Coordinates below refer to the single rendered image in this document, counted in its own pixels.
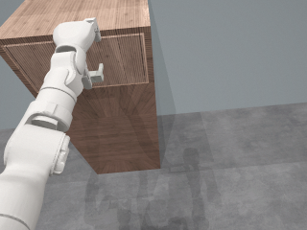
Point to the drawer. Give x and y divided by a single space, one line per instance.
123 57

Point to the left robot forearm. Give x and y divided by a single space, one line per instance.
58 94

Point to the cabinet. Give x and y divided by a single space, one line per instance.
114 127

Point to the handle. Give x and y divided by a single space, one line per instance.
97 76

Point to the robot left upper arm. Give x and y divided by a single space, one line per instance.
37 153

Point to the left robot hand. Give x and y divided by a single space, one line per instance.
81 33

